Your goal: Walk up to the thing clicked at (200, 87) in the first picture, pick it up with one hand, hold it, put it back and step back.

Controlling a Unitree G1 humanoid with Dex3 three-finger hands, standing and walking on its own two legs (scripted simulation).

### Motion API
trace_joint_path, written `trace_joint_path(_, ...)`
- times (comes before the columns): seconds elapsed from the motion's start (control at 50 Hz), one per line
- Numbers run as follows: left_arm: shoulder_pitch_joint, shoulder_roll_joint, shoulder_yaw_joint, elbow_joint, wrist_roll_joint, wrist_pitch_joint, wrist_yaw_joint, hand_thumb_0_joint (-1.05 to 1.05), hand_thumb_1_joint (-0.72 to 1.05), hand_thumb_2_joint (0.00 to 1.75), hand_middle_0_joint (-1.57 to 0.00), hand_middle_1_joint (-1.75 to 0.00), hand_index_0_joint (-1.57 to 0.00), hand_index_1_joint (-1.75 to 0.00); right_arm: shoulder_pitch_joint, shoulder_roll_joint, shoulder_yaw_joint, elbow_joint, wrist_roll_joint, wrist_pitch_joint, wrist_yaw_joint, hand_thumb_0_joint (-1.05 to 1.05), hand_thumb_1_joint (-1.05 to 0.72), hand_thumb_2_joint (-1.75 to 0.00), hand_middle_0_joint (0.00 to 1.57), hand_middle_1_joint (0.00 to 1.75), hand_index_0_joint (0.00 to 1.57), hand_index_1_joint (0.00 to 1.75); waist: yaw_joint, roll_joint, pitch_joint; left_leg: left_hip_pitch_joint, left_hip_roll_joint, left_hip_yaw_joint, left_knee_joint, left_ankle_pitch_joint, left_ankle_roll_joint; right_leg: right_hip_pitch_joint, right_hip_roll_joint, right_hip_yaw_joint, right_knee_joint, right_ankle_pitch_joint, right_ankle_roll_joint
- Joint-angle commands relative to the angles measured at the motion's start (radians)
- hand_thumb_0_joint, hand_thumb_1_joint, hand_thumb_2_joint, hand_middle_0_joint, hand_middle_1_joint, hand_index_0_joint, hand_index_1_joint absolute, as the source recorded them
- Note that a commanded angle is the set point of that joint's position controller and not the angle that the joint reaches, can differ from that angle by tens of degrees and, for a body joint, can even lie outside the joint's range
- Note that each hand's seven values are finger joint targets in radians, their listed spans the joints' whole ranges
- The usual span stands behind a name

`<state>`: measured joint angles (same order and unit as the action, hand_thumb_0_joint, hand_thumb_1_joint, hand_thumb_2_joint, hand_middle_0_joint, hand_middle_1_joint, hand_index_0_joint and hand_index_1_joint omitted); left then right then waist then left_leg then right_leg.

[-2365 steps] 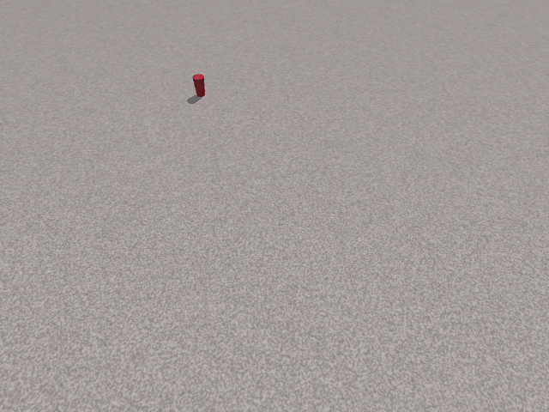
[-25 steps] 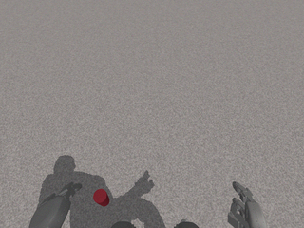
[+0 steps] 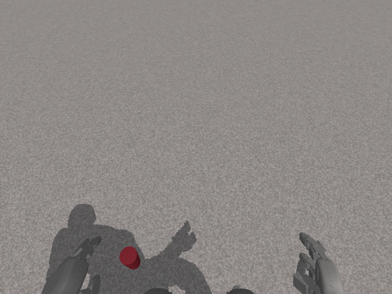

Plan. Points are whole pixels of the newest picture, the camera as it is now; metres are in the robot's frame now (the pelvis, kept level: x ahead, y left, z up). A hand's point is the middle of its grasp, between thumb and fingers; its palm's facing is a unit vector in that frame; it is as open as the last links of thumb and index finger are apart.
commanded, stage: home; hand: left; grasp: from above
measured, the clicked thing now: (131, 259) +0.35 +0.28 -0.64
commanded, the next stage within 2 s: none
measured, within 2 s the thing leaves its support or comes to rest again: neither
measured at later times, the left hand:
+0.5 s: hand (102, 278) +0.17 +0.18 -0.03, palm faces +0.04 -0.97 -0.23, open 7.4 cm
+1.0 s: hand (96, 279) +0.17 +0.19 -0.03, palm faces +0.06 -0.98 -0.21, open 7.4 cm
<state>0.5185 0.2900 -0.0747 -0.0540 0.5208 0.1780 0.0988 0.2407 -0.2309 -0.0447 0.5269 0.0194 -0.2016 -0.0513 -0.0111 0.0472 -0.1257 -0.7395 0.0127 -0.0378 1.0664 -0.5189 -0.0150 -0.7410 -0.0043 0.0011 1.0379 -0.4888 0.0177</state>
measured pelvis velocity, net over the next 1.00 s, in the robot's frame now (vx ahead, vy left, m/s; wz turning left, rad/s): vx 0.01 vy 0.01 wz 0.01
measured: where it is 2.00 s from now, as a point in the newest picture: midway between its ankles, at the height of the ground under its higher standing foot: outside the picture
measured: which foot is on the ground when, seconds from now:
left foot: down 0.00-1.00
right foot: down 0.00-1.00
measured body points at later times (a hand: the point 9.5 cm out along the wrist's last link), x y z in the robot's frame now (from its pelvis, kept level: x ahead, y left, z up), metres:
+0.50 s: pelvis +0.01 +0.00 +0.01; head +0.04 +0.00 +0.46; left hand +0.17 +0.23 -0.02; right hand +0.18 -0.24 -0.05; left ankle +0.01 +0.13 -0.67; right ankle +0.02 -0.13 -0.67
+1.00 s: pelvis +0.01 +0.01 +0.01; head +0.03 +0.01 +0.46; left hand +0.17 +0.24 -0.01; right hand +0.18 -0.24 -0.05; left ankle +0.01 +0.13 -0.67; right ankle +0.02 -0.13 -0.67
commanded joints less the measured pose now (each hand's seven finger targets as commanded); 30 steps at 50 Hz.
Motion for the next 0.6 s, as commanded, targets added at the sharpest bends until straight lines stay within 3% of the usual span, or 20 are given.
trace_joint_path(0.0,0.003,0.099,0.083,-0.201,-0.113,0.002,0.008,0.0,0.9,0.9,-0.2,-0.3,-0.2,-0.3,-0.042,-0.12,-0.04,-0.164,0.001,-0.072,-0.024,0.0,-0.9,-0.9,0.2,0.3,0.2,0.3,-0.019,-0.046,-0.129,0.096,-0.032,0.022,-0.173,0.196,0.022,0.106,0.031,-0.03,-0.2,0.162,-0.019)
trace_joint_path(0.12,0.01,0.085,0.108,-0.226,-0.253,0.052,-0.025,0.0,0.9,0.9,-0.2,-0.3,-0.2,-0.3,-0.029,-0.114,-0.021,-0.179,-0.003,-0.084,-0.047,0.0,-0.9,-0.9,0.2,0.3,0.2,0.3,-0.022,-0.034,-0.113,0.087,-0.033,0.027,-0.181,0.181,0.026,0.112,0.026,-0.028,-0.218,0.153,-0.019)
trace_joint_path(0.26,0.008,0.053,0.131,-0.266,-0.427,0.121,-0.052,0.0,0.9,0.9,-0.2,-0.3,-0.2,-0.3,-0.01,-0.114,-0.008,-0.184,-0.011,-0.087,-0.075,0.0,-0.9,-0.9,0.2,0.3,0.2,0.3,-0.032,-0.009,-0.131,0.116,-0.015,0.004,-0.196,0.249,0.019,0.119,0.029,-0.04,-0.201,0.206,-0.023)
trace_joint_path(0.34,0.004,0.041,0.157,-0.289,-0.504,0.163,-0.063,0.0,0.9,0.9,-0.2,-0.3,-0.2,-0.3,-0.006,-0.11,0.002,-0.196,-0.011,-0.082,-0.094,0.0,-0.9,-0.9,0.2,0.3,0.2,0.3,-0.028,-0.013,-0.155,0.112,-0.014,0.004,-0.186,0.269,0.023,0.144,0.027,-0.041,-0.208,0.232,-0.021)
trace_joint_path(0.46,-0.004,0.03,0.176,-0.283,-0.563,0.211,-0.072,0.0,0.9,0.9,-0.2,-0.3,-0.2,-0.3,-0.005,-0.112,0.011,-0.197,-0.01,-0.077,-0.119,0.0,-0.9,-0.9,0.2,0.3,0.2,0.3,-0.025,-0.012,-0.132,0.105,-0.01,0.002,-0.189,0.271,0.023,0.138,0.027,-0.049,-0.215,0.235,-0.019)
trace_joint_path(0.58,-0.008,0.031,0.179,-0.293,-0.573,0.234,-0.075,0.0,0.9,0.9,-0.2,-0.3,-0.2,-0.3,-0.005,-0.11,0.013,-0.199,-0.009,-0.08,-0.13,0.0,-0.9,-0.9,0.2,0.3,0.2,0.3,-0.026,-0.011,-0.132,0.116,-0.012,0.001,-0.188,0.265,0.027,0.14,0.025,-0.051,-0.222,0.237,-0.018)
